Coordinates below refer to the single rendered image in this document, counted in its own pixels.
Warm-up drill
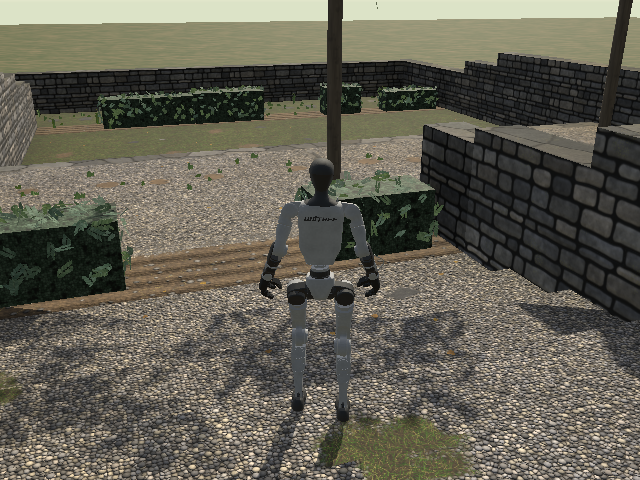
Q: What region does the robot right forearm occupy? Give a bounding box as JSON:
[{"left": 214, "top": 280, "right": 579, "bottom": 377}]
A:
[{"left": 360, "top": 242, "right": 379, "bottom": 280}]

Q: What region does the robot left upper arm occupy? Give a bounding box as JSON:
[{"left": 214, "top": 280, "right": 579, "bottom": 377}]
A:
[{"left": 272, "top": 201, "right": 301, "bottom": 257}]

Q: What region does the robot right upper arm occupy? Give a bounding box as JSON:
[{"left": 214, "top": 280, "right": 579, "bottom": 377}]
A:
[{"left": 342, "top": 202, "right": 370, "bottom": 258}]

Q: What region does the robot left hand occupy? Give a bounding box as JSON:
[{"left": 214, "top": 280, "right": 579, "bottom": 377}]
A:
[{"left": 259, "top": 275, "right": 282, "bottom": 299}]

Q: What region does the robot right thigh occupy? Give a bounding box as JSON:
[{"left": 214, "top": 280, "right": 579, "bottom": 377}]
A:
[{"left": 334, "top": 280, "right": 355, "bottom": 357}]

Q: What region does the robot left forearm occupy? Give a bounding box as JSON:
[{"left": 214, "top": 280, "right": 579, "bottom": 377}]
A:
[{"left": 261, "top": 241, "right": 282, "bottom": 281}]

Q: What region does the robot left foot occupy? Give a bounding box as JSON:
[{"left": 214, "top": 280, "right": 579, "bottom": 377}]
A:
[{"left": 292, "top": 387, "right": 307, "bottom": 411}]

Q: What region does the robot right hand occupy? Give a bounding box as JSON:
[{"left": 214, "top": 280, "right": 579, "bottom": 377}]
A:
[{"left": 357, "top": 276, "right": 380, "bottom": 297}]

